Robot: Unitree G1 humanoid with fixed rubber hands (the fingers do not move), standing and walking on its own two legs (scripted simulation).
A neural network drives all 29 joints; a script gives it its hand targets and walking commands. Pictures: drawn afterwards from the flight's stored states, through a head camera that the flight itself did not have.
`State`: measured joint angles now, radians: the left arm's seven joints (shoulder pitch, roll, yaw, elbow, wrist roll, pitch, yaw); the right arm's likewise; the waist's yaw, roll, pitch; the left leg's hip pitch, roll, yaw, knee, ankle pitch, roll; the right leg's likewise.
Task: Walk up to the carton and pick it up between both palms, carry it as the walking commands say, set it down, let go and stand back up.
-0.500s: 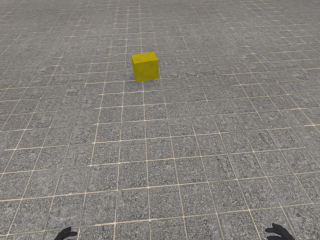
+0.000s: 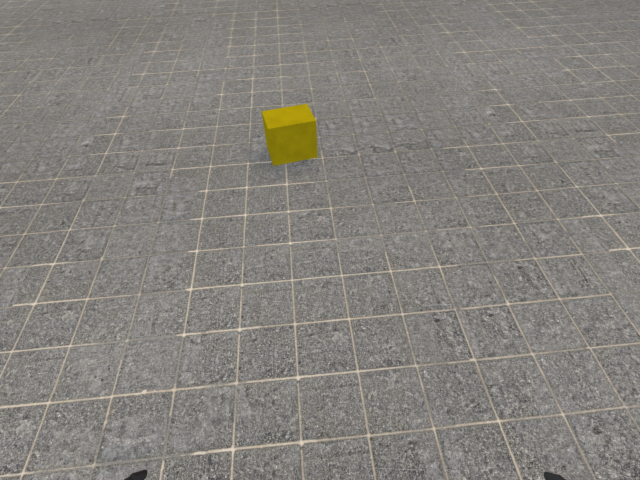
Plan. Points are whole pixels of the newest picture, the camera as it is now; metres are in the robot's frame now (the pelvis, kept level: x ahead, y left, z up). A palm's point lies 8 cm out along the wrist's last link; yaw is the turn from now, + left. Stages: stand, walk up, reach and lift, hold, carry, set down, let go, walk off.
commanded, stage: stand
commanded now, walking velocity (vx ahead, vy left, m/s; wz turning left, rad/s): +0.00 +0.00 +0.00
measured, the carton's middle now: (290, 134) +1.87 +0.20 -0.66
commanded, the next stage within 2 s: walk up in 0.86 s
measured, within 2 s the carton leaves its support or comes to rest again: neither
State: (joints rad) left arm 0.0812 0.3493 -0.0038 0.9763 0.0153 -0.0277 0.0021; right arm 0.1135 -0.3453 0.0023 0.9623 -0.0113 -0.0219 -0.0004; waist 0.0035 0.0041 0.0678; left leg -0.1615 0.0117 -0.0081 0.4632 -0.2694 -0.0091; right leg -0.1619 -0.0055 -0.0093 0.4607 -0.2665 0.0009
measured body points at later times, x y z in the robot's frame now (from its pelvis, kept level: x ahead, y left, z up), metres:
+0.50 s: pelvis +0.00 +0.00 +0.01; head +0.01 +0.00 +0.46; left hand +0.11 +0.30 -0.12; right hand +0.10 -0.30 -0.12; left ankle -0.01 +0.13 -0.74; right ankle -0.01 -0.12 -0.74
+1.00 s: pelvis -0.01 +0.00 +0.01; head +0.00 +0.00 +0.46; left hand +0.10 +0.30 -0.11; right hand +0.08 -0.31 -0.12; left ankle -0.01 +0.13 -0.74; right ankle -0.01 -0.12 -0.74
